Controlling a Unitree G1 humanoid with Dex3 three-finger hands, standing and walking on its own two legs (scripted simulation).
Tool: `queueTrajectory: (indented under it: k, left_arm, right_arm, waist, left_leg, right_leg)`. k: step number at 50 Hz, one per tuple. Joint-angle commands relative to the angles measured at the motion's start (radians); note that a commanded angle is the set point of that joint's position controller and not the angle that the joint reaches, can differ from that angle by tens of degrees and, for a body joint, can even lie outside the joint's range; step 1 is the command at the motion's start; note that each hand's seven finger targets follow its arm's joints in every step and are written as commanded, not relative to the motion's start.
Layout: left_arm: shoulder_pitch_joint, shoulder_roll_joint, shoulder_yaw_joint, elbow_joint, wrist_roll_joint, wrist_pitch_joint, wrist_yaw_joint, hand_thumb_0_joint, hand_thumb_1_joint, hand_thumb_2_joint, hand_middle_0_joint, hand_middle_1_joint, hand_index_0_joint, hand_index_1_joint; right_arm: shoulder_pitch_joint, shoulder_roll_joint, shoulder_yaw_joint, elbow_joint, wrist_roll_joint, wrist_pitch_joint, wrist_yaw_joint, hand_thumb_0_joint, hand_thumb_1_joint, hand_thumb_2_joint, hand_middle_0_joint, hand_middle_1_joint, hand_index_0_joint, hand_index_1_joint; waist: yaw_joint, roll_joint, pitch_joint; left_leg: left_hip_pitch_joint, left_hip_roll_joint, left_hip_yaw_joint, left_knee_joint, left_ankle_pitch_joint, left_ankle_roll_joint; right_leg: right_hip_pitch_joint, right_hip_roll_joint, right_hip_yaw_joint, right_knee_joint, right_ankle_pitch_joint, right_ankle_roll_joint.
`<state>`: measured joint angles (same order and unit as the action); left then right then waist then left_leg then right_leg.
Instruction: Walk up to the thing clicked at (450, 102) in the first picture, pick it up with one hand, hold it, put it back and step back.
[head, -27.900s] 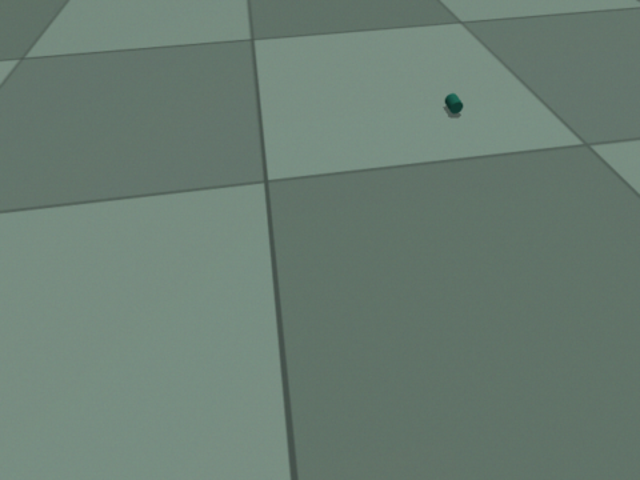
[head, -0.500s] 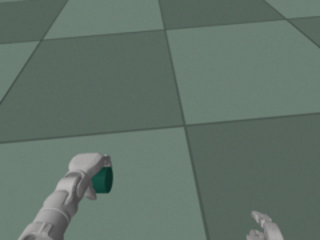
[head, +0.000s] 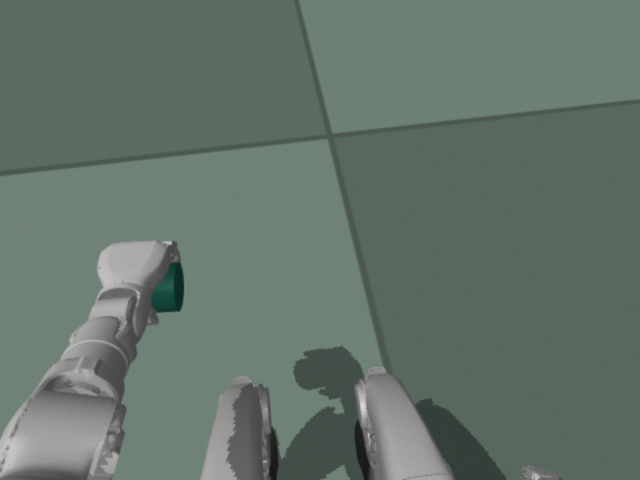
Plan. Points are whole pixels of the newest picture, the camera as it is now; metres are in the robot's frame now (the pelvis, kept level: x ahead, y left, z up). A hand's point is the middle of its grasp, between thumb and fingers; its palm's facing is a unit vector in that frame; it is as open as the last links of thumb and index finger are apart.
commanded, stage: crouch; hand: left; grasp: from above
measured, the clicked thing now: (145, 288) +0.40 +0.25 -0.14
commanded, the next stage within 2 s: lower in 1.20 s
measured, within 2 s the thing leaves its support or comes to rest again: neither
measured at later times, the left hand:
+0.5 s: hand (174, 311) +0.41 +0.26 -0.32, palm faces -0.45 +0.00 -0.89, open 10.1 cm
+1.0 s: hand (183, 314) +0.43 +0.26 -0.40, palm faces -0.48 -0.01 -0.88, open 10.0 cm
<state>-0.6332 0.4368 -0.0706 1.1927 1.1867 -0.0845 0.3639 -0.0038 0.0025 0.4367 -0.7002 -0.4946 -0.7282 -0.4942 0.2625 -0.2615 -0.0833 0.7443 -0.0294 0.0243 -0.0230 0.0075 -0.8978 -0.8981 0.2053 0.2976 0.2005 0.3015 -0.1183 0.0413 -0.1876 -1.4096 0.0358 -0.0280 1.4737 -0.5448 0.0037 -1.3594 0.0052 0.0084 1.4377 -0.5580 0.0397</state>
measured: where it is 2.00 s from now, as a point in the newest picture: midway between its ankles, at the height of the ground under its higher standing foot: outside the picture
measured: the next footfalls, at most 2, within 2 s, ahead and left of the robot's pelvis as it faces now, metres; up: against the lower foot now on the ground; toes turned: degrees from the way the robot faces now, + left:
none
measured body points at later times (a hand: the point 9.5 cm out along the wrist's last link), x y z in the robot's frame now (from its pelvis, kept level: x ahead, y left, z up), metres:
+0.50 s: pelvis -0.02 +0.00 -0.16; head +0.20 +0.03 +0.23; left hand +0.43 +0.25 -0.27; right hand +0.05 -0.28 -0.29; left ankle +0.06 +0.12 -0.57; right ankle +0.06 -0.14 -0.57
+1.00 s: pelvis -0.03 -0.01 -0.23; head +0.21 +0.04 +0.14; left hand +0.45 +0.26 -0.35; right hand +0.01 -0.28 -0.35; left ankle +0.06 +0.12 -0.57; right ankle +0.06 -0.14 -0.57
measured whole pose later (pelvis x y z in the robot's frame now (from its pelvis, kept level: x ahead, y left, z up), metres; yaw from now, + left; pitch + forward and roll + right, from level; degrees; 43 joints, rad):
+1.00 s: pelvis -0.03 -0.01 -0.23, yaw -5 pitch +36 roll -7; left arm -0.89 0.70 0.11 1.37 1.28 -0.22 0.36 0.00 0.00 0.42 -0.72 -0.47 -0.75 -0.46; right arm 0.16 -0.25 0.00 0.75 -0.12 -0.04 0.12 0.00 -0.91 -0.90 0.21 0.30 0.20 0.30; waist -0.19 0.00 -0.08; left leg -2.23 0.02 -0.13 2.27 -0.67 -0.01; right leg -2.14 0.03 -0.05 2.21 -0.70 0.05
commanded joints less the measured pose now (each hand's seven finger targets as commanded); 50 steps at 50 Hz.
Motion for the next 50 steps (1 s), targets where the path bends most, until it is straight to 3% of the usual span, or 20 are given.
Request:
queueTrajectory:
  k: [1,5,6,7,9,10,13,17,19,21,25,27,29,32,34,36,39,41,50]
  left_arm:
    - [-0.385,0.282,0.076,-0.161,-0.004,0.001,0.030,0.000,0.613,0.746,-0.979,-0.643,-0.992,-0.632]
    - [-0.420,0.314,0.105,-0.144,0.003,-0.020,0.022,0.000,0.644,0.757,-0.999,-0.647,-1.013,-0.634]
    - [-0.373,0.285,0.096,-0.078,0.004,-0.022,0.017,0.000,0.653,0.741,-1.001,-0.647,-1.020,-0.629]
    - [-0.399,0.291,0.098,-0.082,0.003,-0.031,0.014,0.000,0.662,0.738,-1.003,-0.651,-1.024,-0.630]
    - [-0.452,0.358,0.126,-0.129,0.020,-0.053,0.016,0.000,0.662,0.738,-1.012,-0.639,-1.030,-0.622]
    - [-0.421,0.353,0.129,-0.106,0.025,-0.058,0.016,0.000,0.693,0.737,-1.031,-0.636,-1.051,-0.618]
    - [-0.484,0.383,0.151,-0.153,0.035,-0.080,0.030,0.000,0.714,0.768,-1.059,-0.632,-1.073,-0.620]
    - [-0.507,0.396,0.156,-0.120,0.050,-0.088,0.048,0.000,0.692,0.762,-1.051,-0.626,-1.063,-0.616]
    - [-0.519,0.419,0.168,-0.124,0.051,-0.087,0.055,0.000,0.699,0.758,-1.055,-0.629,-1.068,-0.617]
    - [-0.508,0.397,0.157,-0.089,0.053,-0.081,0.053,0.000,0.708,0.762,-1.063,-0.633,-1.076,-0.621]
    - [-0.532,0.442,0.177,-0.090,0.052,-0.085,0.048,0.000,0.718,0.759,-1.071,-0.633,-1.085,-0.621]
    - [-0.502,0.427,0.169,-0.049,0.050,-0.082,0.043,0.000,0.734,0.772,-1.091,-0.623,-1.100,-0.616]
    - [-0.555,0.466,0.182,-0.090,0.046,-0.093,0.039,0.000,0.731,0.746,-1.086,-0.611,-1.097,-0.601]
    - [-0.565,0.470,0.178,-0.091,0.052,-0.101,0.035,0.000,0.724,0.755,-1.075,-0.623,-1.086,-0.612]
    - [-0.528,0.483,0.190,-0.046,0.053,-0.104,0.034,0.000,0.734,0.749,-1.079,-0.631,-1.093,-0.616]
    - [-0.577,0.527,0.210,-0.066,0.062,-0.113,0.037,0.000,0.743,0.742,-1.081,-0.634,-1.097,-0.618]
    - [-0.556,0.486,0.186,-0.004,0.067,-0.119,0.032,0.000,0.753,0.738,-1.089,-0.630,-1.105,-0.614]
    - [-0.570,0.517,0.204,-0.020,0.066,-0.124,0.034,0.000,0.751,0.718,-1.081,-0.622,-1.100,-0.603]
    - [-0.607,0.552,0.213,0.026,0.076,-0.147,0.041,0.000,0.776,0.732,-1.112,-0.608,-1.122,-0.597]
  right_arm:
    - [0.069,-0.173,-0.053,-0.081,-0.014,-0.045,-0.009,0.000,-0.892,-0.896,0.200,0.299,0.200,0.299]
    - [0.084,-0.176,-0.049,-0.079,-0.023,-0.057,0.004,0.000,-0.892,-0.896,0.200,0.299,0.200,0.299]
    - [0.084,-0.175,-0.043,-0.070,-0.028,-0.062,0.010,0.000,-0.893,-0.896,0.200,0.299,0.200,0.299]
    - [0.089,-0.180,-0.043,-0.064,-0.031,-0.068,0.016,0.000,-0.891,-0.895,0.200,0.299,0.200,0.299]
    - [0.087,-0.184,-0.040,-0.059,-0.034,-0.076,0.023,0.000,-0.894,-0.897,0.200,0.299,0.200,0.299]
    - [0.088,-0.185,-0.040,-0.061,-0.037,-0.078,0.029,0.000,-0.893,-0.897,0.200,0.299,0.200,0.299]
    - [0.092,-0.190,-0.035,-0.051,-0.047,-0.087,0.045,0.000,-0.894,-0.897,0.200,0.299,0.200,0.299]
    - [0.098,-0.194,-0.026,-0.032,-0.060,-0.092,0.061,0.000,-0.899,-0.900,0.199,0.299,0.199,0.299]
    - [0.093,-0.193,-0.024,-0.037,-0.065,-0.094,0.070,0.000,-0.900,-0.901,0.199,0.299,0.200,0.299]
    - [0.099,-0.194,-0.023,-0.029,-0.069,-0.095,0.078,0.000,-0.903,-0.902,0.199,0.299,0.200,0.299]
    - [0.094,-0.193,-0.020,-0.032,-0.074,-0.093,0.091,0.000,-0.905,-0.903,0.199,0.299,0.200,0.299]
    - [0.090,-0.189,-0.017,-0.031,-0.076,-0.090,0.095,0.000,-0.905,-0.903,0.199,0.299,0.200,0.299]
    - [0.082,-0.197,-0.020,-0.029,-0.077,-0.089,0.097,0.000,-0.904,-0.902,0.200,0.299,0.200,0.299]
    - [0.088,-0.199,-0.016,-0.027,-0.079,-0.084,0.103,0.000,-0.904,-0.902,0.200,0.299,0.200,0.299]
    - [0.090,-0.197,-0.009,-0.025,-0.080,-0.081,0.108,0.000,-0.907,-0.903,0.199,0.299,0.200,0.299]
    - [0.090,-0.206,-0.011,-0.022,-0.084,-0.078,0.109,0.000,-0.907,-0.903,0.200,0.299,0.200,0.299]
    - [0.088,-0.207,-0.006,-0.024,-0.086,-0.076,0.117,0.000,-0.907,-0.903,0.200,0.299,0.200,0.299]
    - [0.088,-0.218,-0.008,-0.021,-0.085,-0.076,0.118,0.000,-0.904,-0.902,0.200,0.299,0.200,0.299]
    - [0.094,-0.226,0.012,-0.013,-0.096,-0.073,0.132,0.000,-0.906,-0.902,0.200,0.300,0.200,0.300]
  waist:
    - [0.000,0.101,-0.523]
    - [-0.018,0.089,-0.581]
    - [-0.031,0.069,-0.537]
    - [-0.040,0.071,-0.538]
    - [-0.028,0.129,-0.600]
    - [-0.027,0.118,-0.611]
    - [-0.033,0.165,-0.677]
    - [-0.048,0.183,-0.670]
    - [-0.038,0.208,-0.700]
    - [-0.048,0.201,-0.675]
    - [-0.049,0.210,-0.672]
    - [-0.053,0.169,-0.635]
    - [-0.049,0.219,-0.650]
    - [-0.055,0.196,-0.692]
    - [-0.051,0.200,-0.644]
    - [-0.049,0.215,-0.657]
    - [-0.070,0.221,-0.585]
    - [-0.054,0.241,-0.613]
    - [-0.075,0.233,-0.576]
  left_leg:
    - [0.279,-0.028,-0.020,-0.094,0.090,0.001]
    - [0.189,-0.032,-0.029,0.009,0.059,0.008]
    - [0.152,-0.032,-0.038,0.033,0.054,0.009]
    - [0.134,-0.032,-0.047,0.058,0.051,0.010]
    - [0.124,-0.035,-0.047,0.098,0.047,0.007]
    - [0.124,-0.034,-0.055,0.113,0.048,0.005]
    - [0.102,-0.033,-0.052,0.179,0.079,0.004]
    - [0.043,-0.033,-0.039,0.257,0.092,0.007]
    - [0.039,-0.032,-0.033,0.291,0.107,0.009]
    - [0.023,-0.029,-0.034,0.316,0.122,0.009]
    - [-0.050,-0.031,-0.018,0.372,0.100,0.013]
    - [-0.090,-0.029,-0.012,0.396,0.075,0.020]
    - [-0.098,-0.027,-0.013,0.412,0.064,0.015]
    - [-0.113,-0.024,-0.012,0.463,0.115,0.021]
    - [-0.146,-0.026,-0.010,0.473,0.123,0.019]
    - [-0.158,-0.024,-0.010,0.492,0.108,0.020]
    - [-0.193,-0.024,-0.021,0.494,0.061,0.015]
    - [-0.173,-0.022,-0.031,0.494,0.059,0.010]
    - [-0.253,-0.025,-0.023,0.559,0.023,0.015]
  right_leg:
    - [0.027,0.021,-0.058,-0.055,0.105,-0.082]
    - [-0.064,0.021,-0.067,0.033,0.076,-0.081]
    - [-0.111,0.018,-0.071,0.056,0.068,-0.079]
    - [-0.152,0.016,-0.075,0.078,0.061,-0.077]
    - [-0.189,0.015,-0.077,0.124,0.054,-0.080]
    - [-0.210,0.015,-0.083,0.146,0.049,-0.081]
    - [-0.263,0.017,-0.089,0.206,0.069,-0.080]
    - [-0.311,0.015,-0.092,0.259,0.088,-0.076]
    - [-0.327,0.021,-0.097,0.291,0.097,-0.079]
    - [-0.352,0.021,-0.103,0.315,0.105,-0.078]
    - [-0.347,0.024,-0.104,0.352,0.109,-0.075]
    - [-0.366,0.030,-0.104,0.352,0.094,-0.072]
    - [-0.388,0.030,-0.102,0.385,0.086,-0.076]
    - [-0.375,0.038,-0.109,0.416,0.133,-0.072]
    - [-0.391,0.039,-0.109,0.434,0.135,-0.072]
    - [-0.406,0.040,-0.113,0.453,0.127,-0.072]
    - [-0.470,0.038,-0.124,0.482,0.085,-0.077]
    - [-0.493,0.035,-0.131,0.508,0.081,-0.081]
    - [-0.527,0.040,-0.138,0.547,0.058,-0.077]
